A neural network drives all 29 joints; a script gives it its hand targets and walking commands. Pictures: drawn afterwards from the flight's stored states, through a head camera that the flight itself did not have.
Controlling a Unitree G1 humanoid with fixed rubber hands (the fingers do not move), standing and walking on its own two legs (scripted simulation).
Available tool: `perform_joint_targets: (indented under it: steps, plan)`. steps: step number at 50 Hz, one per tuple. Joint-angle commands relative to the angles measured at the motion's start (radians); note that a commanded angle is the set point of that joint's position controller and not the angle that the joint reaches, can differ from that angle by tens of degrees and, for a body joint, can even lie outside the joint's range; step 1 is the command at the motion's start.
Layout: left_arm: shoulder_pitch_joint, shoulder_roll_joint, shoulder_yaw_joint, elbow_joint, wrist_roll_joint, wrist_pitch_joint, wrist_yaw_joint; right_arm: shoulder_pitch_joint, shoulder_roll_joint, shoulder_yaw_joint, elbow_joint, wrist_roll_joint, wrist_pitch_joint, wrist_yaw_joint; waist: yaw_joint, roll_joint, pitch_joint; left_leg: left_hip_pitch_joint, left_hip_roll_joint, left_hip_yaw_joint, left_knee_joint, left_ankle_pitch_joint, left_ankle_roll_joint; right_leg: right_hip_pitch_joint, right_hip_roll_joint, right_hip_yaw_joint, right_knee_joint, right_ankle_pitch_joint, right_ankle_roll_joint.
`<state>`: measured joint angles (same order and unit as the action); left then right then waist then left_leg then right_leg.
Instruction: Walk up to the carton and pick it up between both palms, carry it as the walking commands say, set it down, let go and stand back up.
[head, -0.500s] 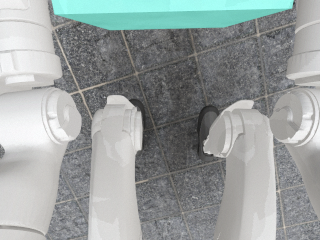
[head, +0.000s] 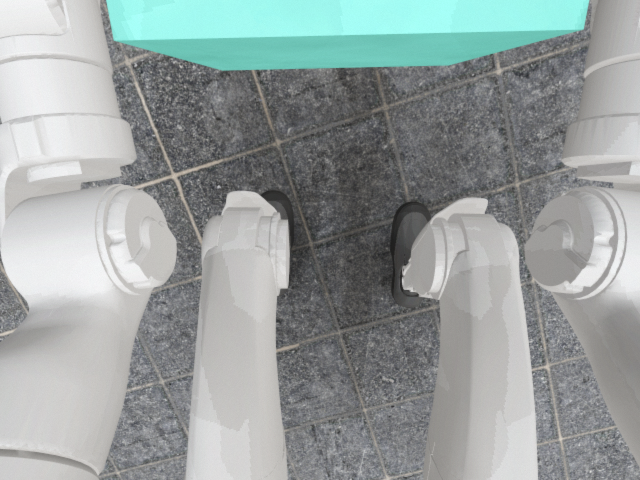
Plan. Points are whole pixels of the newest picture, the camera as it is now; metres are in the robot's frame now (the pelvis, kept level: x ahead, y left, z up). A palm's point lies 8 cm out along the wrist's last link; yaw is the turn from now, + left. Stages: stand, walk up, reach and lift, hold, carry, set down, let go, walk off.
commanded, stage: reach and lift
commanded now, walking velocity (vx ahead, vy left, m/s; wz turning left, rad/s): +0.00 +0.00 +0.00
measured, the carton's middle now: out of the picture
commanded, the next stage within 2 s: none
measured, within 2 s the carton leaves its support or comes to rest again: neither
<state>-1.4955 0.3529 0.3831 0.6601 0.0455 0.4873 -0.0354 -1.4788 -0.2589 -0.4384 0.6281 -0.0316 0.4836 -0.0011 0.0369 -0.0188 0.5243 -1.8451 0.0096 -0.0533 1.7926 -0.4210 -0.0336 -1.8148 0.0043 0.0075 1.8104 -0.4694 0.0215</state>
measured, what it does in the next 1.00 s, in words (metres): rises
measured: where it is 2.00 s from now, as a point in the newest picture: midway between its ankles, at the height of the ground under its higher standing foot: (341, 267)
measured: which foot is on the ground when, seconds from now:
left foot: down 0.00-1.00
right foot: down 0.00-1.00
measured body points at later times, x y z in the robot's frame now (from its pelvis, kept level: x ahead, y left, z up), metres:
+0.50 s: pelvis +0.00 +0.00 +0.06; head +0.35 +0.02 +0.33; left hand +0.57 +0.22 -0.03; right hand +0.58 -0.16 -0.03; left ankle +0.16 +0.13 -0.45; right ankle +0.15 -0.13 -0.45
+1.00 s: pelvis +0.00 -0.01 +0.11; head +0.32 +0.02 +0.41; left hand +0.54 +0.22 +0.04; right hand +0.55 -0.16 +0.04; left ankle +0.16 +0.13 -0.45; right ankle +0.15 -0.13 -0.45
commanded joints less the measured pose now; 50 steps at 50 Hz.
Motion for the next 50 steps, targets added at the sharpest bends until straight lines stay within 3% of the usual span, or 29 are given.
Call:
perform_joint_targets:
  steps: [1,3,7,8,11,14,16,18,19,21,23,24,26,28,29,30,32,33,35,39,40,41,43,44,48,49,50]
  plan:
    - [-0.649,-1.075,-0.494,-0.129,-0.195,-0.006,-0.291,-0.741,0.966,0.572,-0.135,0.179,-0.015,0.296,0.017,0.01,-2.29,0.77,-0.134,0.148,-0.193,0.192,0.015,0.561,0.143,-0.118,-0.211,0.135,-0.011]
    - [-0.622,-1.071,-0.505,-0.142,-0.192,-0.004,-0.293,-0.756,0.959,0.587,-0.174,0.2,-0.019,0.302,0.034,0.041,-2.314,0.804,-0.135,0.156,-0.199,0.219,0.012,0.581,0.144,-0.11,-0.221,0.156,-0.009]
    - [-0.619,-1.087,-0.508,-0.164,-0.196,0.001,-0.299,-0.721,0.976,0.587,-0.163,0.186,-0.011,0.306,0.01,0.015,-2.348,0.836,-0.136,0.147,-0.228,0.212,0.015,0.615,0.149,-0.119,-0.25,0.155,-0.008]
    - [-0.611,-1.084,-0.506,-0.169,-0.197,0.002,-0.298,-0.766,0.983,0.614,-0.216,0.199,-0.011,0.306,0.036,-0.002,-2.37,0.839,-0.141,0.153,-0.234,0.223,0.019,0.657,0.15,-0.107,-0.259,0.169,-0.006]
    - [-0.62,-1.093,-0.539,-0.201,-0.208,0.004,-0.303,-0.706,0.983,0.612,-0.199,0.195,-0.007,0.309,0.013,0.03,-2.383,0.884,-0.14,0.148,-0.259,0.216,0.014,0.665,0.15,-0.105,-0.283,0.165,-0.011]
    - [-0.636,-1.065,-0.546,-0.228,-0.208,0.003,-0.304,-0.713,0.986,0.622,-0.212,0.202,-0.003,0.308,0.013,0.03,-2.395,0.877,-0.14,0.152,-0.268,0.216,0.014,0.697,0.152,-0.096,-0.301,0.174,-0.009]
    - [-0.592,-1.095,-0.529,-0.175,-0.191,0.008,-0.304,-0.681,0.982,0.589,-0.16,0.172,-0.002,0.313,0.006,0.03,-2.303,0.879,-0.14,0.138,-0.298,0.18,0.012,0.643,0.153,-0.108,-0.317,0.129,-0.012]
    - [-0.57,-1.125,-0.555,-0.206,-0.199,0.011,-0.306,-0.693,0.985,0.617,-0.217,0.191,-0.006,0.321,-0.001,0.037,-2.367,0.951,-0.14,0.134,-0.315,0.197,0.011,0.683,0.154,-0.11,-0.333,0.142,-0.011]
    - [-0.558,-1.115,-0.533,-0.162,-0.187,0.009,-0.309,-0.658,0.986,0.605,-0.179,0.176,-0.004,0.321,0.006,0.04,-2.319,0.918,-0.139,0.143,-0.312,0.192,0.011,0.669,0.152,-0.098,-0.343,0.138,-0.014]
    - [-0.545,-1.127,-0.542,-0.171,-0.188,0.009,-0.311,-0.644,0.99,0.605,-0.177,0.167,-0.004,0.327,0.0,0.028,-2.331,0.941,-0.141,0.13,-0.327,0.209,0.01,0.679,0.155,-0.102,-0.355,0.15,-0.015]
    - [-0.531,-1.123,-0.552,-0.211,-0.19,0.001,-0.308,-0.636,1.008,0.63,-0.194,0.187,-0.01,0.333,0.019,0.042,-2.357,0.974,-0.14,0.132,-0.333,0.227,0.011,0.691,0.156,-0.096,-0.365,0.159,-0.013]
    - [-0.553,-1.14,-0.575,-0.265,-0.205,-0.001,-0.306,-0.626,1.011,0.636,-0.222,0.192,-0.008,0.334,0.001,0.035,-2.406,1.022,-0.142,0.123,-0.348,0.262,0.009,0.738,0.16,-0.098,-0.372,0.199,-0.013]
    - [-0.519,-1.146,-0.571,-0.23,-0.197,0.004,-0.308,-0.617,1.0,0.633,-0.214,0.181,-0.011,0.334,-0.006,0.024,-2.366,1.006,-0.143,0.119,-0.357,0.252,0.009,0.728,0.162,-0.1,-0.382,0.184,-0.013]
    - [-0.507,-1.136,-0.585,-0.251,-0.195,0.005,-0.307,-0.62,1.009,0.656,-0.239,0.19,-0.011,0.335,0.0,0.023,-2.383,1.012,-0.144,0.121,-0.363,0.257,0.009,0.757,0.162,-0.093,-0.395,0.198,-0.013]
    - [-0.482,-1.153,-0.588,-0.235,-0.197,0.006,-0.306,-0.641,1.012,0.679,-0.28,0.205,-0.016,0.335,0.024,0.025,-2.405,1.043,-0.146,0.121,-0.381,0.266,0.011,0.787,0.162,-0.09,-0.402,0.206,-0.011]
    - [-0.486,-1.149,-0.57,-0.222,-0.187,0.004,-0.305,-0.614,1.003,0.655,-0.243,0.189,-0.012,0.335,0.008,0.01,-2.339,1.016,-0.144,0.114,-0.391,0.239,0.014,0.755,0.16,-0.091,-0.413,0.176,-0.01]
    - [-0.462,-1.158,-0.582,-0.209,-0.178,0.006,-0.307,-0.594,0.999,0.644,-0.237,0.185,-0.017,0.338,0.004,0.033,-2.317,1.038,-0.144,0.112,-0.408,0.235,0.014,0.759,0.159,-0.086,-0.434,0.173,-0.013]
    - [-0.468,-1.166,-0.608,-0.258,-0.194,0.0,-0.308,-0.589,1.024,0.684,-0.281,0.201,-0.018,0.337,0.012,0.031,-2.392,1.081,-0.148,0.114,-0.412,0.274,0.015,0.819,0.162,-0.078,-0.444,0.215,-0.012]
    - [-0.472,-1.152,-0.603,-0.263,-0.187,-0.003,-0.309,-0.559,1.022,0.669,-0.247,0.188,-0.016,0.338,0.007,0.033,-2.364,1.062,-0.148,0.115,-0.425,0.255,0.013,0.83,0.162,-0.074,-0.458,0.204,-0.012]
    - [-0.422,-1.138,-0.586,-0.235,-0.168,-0.005,-0.316,-0.544,1.041,0.678,-0.259,0.182,-0.018,0.338,0.044,0.006,-2.311,1.034,-0.149,0.121,-0.459,0.23,0.024,0.865,0.157,-0.059,-0.493,0.189,-0.009]
    - [-0.417,-1.163,-0.595,-0.233,-0.177,-0.006,-0.317,-0.549,1.032,0.679,-0.274,0.178,-0.022,0.337,0.021,-0.002,-2.313,1.054,-0.148,0.113,-0.47,0.239,0.023,0.884,0.158,-0.061,-0.503,0.198,-0.009]
    - [-0.429,-1.14,-0.591,-0.238,-0.174,-0.009,-0.319,-0.566,1.034,0.69,-0.286,0.185,-0.022,0.337,0.038,-0.007,-2.323,1.04,-0.15,0.117,-0.474,0.23,0.024,0.904,0.155,-0.049,-0.515,0.19,-0.008]
    - [-0.439,-1.137,-0.588,-0.252,-0.17,-0.014,-0.32,-0.514,1.047,0.672,-0.226,0.168,-0.014,0.339,0.03,-0.01,-2.287,1.032,-0.148,0.117,-0.492,0.191,0.024,0.897,0.154,-0.051,-0.527,0.155,-0.008]
    - [-0.429,-1.156,-0.601,-0.269,-0.174,-0.01,-0.324,-0.5,1.046,0.684,-0.253,0.181,-0.015,0.342,0.02,0.02,-2.315,1.086,-0.147,0.112,-0.51,0.21,0.024,0.919,0.155,-0.057,-0.542,0.174,-0.007]
    - [-0.39,-1.164,-0.605,-0.258,-0.169,-0.01,-0.328,-0.516,1.045,0.701,-0.304,0.183,-0.022,0.34,0.036,0.011,-2.311,1.098,-0.151,0.109,-0.537,0.225,0.028,0.974,0.154,-0.038,-0.581,0.189,-0.008]
    - [-0.385,-1.152,-0.586,-0.223,-0.157,-0.007,-0.334,-0.511,1.039,0.679,-0.26,0.164,-0.018,0.342,0.031,-0.001,-2.248,1.05,-0.148,0.109,-0.55,0.166,0.03,0.954,0.15,-0.04,-0.59,0.135,-0.009]
    - [-0.388,-1.177,-0.609,-0.244,-0.169,-0.005,-0.335,-0.51,1.055,0.7,-0.282,0.181,-0.019,0.344,0.027,0.023,-2.288,1.112,-0.145,0.112,-0.57,0.161,0.026,0.981,0.149,-0.038,-0.609,0.133,-0.013]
